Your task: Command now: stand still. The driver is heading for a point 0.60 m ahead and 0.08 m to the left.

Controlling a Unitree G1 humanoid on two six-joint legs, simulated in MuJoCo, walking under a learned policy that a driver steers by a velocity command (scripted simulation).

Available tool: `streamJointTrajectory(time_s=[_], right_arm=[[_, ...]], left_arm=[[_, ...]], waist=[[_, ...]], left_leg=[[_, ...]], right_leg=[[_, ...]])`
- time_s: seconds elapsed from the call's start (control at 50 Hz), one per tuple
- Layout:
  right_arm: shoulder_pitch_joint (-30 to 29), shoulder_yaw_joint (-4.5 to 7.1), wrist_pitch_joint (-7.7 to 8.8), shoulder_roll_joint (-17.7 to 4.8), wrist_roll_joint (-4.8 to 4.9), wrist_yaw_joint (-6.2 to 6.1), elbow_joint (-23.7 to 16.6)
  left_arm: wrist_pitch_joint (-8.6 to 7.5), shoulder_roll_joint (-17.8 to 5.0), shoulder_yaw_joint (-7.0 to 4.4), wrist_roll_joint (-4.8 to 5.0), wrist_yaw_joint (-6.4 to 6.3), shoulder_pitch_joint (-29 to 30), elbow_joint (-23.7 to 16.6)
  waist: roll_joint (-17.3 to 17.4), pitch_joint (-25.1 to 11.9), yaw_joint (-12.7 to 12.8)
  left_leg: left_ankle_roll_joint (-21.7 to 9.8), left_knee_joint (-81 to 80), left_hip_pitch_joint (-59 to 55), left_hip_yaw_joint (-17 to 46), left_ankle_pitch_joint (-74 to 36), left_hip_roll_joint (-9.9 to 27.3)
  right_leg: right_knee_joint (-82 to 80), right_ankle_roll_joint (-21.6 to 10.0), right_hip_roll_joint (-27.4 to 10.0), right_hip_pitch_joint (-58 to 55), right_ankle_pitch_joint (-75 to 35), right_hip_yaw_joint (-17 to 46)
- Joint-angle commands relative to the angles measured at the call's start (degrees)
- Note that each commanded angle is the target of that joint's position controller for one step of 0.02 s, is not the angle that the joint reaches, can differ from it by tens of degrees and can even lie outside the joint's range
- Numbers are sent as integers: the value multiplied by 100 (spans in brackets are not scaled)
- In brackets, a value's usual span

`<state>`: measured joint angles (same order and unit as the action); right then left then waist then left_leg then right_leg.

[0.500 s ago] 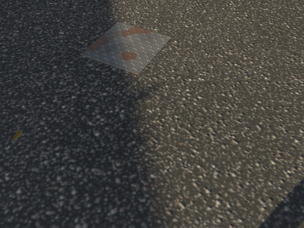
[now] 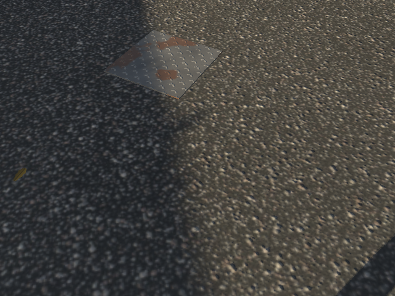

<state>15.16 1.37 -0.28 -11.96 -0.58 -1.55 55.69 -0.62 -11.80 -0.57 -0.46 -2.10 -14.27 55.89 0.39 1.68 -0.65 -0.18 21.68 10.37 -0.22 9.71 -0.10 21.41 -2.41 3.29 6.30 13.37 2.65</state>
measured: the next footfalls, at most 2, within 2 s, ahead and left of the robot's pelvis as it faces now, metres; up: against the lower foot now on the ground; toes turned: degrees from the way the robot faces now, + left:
right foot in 0.98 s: +0.45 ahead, -0.04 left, +0.00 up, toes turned -4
left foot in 1.46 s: +0.66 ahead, +0.11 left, +0.00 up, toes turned +4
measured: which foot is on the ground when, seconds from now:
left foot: down 0.00-0.98, up 1.00-1.00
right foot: down 0.00-0.52, up 0.54-0.96, down 0.98-1.00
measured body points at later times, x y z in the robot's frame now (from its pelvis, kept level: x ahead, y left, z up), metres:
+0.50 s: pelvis +0.05 +0.02 -0.01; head +0.04 +0.04 +0.44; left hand -0.01 +0.26 -0.17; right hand +0.07 -0.22 -0.15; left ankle +0.04 +0.11 -0.74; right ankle -0.02 -0.10 -0.74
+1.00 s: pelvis +0.29 +0.02 -0.03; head +0.33 +0.02 +0.42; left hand +0.48 +0.25 -0.15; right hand +0.18 -0.19 -0.17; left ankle +0.06 +0.12 -0.72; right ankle +0.41 -0.03 -0.75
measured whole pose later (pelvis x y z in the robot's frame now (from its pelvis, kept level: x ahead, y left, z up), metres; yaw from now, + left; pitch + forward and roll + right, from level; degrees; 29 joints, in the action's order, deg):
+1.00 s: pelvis +0.29 +0.02 -0.03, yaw +1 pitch +1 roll +0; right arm 29.3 0.5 5.1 -8.9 -0.5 -1.0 64.4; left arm -4.1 -10.8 -2.1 -2.1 0.5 0.1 50.9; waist 0.1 4.0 -2.5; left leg -3.5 34.3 -4.7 -2.3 27.3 -1.4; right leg 32.3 -8.0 2.1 27.1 6.7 -7.5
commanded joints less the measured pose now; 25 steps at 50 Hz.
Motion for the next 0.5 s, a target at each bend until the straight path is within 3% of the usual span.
streamJointTrajectory(time_s=[0.02, 0.24, 0.26, 0.3, 0.34, 0.38, 0.4, 0.44, 0.46, 0.5], right_arm=[[189, 79, 40, -501, 0, -29, -7], [302, -10, 27, -346, 5, -65, 487], [365, -25, 23, -302, 0, -62, 538], [359, 25, -11, -387, -28, -43, 525], [152, 27, -22, -326, -79, 14, 392], [-61, -39, 77, -37, -155, 80, 218], [-186, -23, 148, -100, -164, 99, 126], [-179, 40, 284, -262, -114, 169, 14], [-11, 50, 337, -224, -80, 200, 21], [893, 80, 420, -106, -2, 190, 327]], left_arm=[[-50, -533, -91, 5, -26, -140, -35], [-31, -379, -15, 5, -50, -366, 462], [-26, -352, -6, 0, -49, -445, 516], [27, -569, -99, -5, -43, -516, 541], [70, -663, -167, -13, -16, -745, 550], [40, -775, -253, -17, -9, -1003, 631], [4, -766, -279, -29, 3, -1012, 625], [-83, -784, -319, -72, 40, -920, 592], [-117, -807, -341, -49, 54, -800, 562], [-162, -681, -335, 17, 88, -348, 432]], waist=[[-54, 86, -3], [-34, 169, 23], [-55, 42, 31], [-240, 218, 64], [-448, 728, 215], [-908, 965, 315], [-860, 968, 349], [-693, 806, 249], [-697, 764, 119], [-480, 710, -370]], left_leg=[[-160, -259, -319, 519, -448, 488], [-177, -282, -272, 522, -448, 497], [-184, -297, -322, 486, 26, 434], [-291, 94, -9, 269, 1532, 119], [-369, 577, 875, 172, 2358, -63], [-325, 1442, 1500, -284, 1527, -124], [-336, 1701, 1634, -228, 1320, 32], [-392, 1693, 1655, -152, 1490, 148], [-440, 1346, 1316, -212, 1419, 140], [-493, 241, -561, -440, 813, -158]], right_leg=[[-534, -162, -695, 530, -524, 635], [-518, -147, -688, 491, -585, 581], [-598, -166, -647, 458, -25, 581], [-608, -366, -553, 681, 1783, 705], [-888, -679, -852, 826, 3219, 1286], [-1389, -1078, -1581, 478, 3484, 2188], [-1509, -1202, -1797, 426, 3165, 2390], [-1433, -1216, -1818, 193, 2482, 2199], [-1307, -1150, -1712, 329, 2320, 1951], [-723, -842, -1194, 1463, 1986, 1254]])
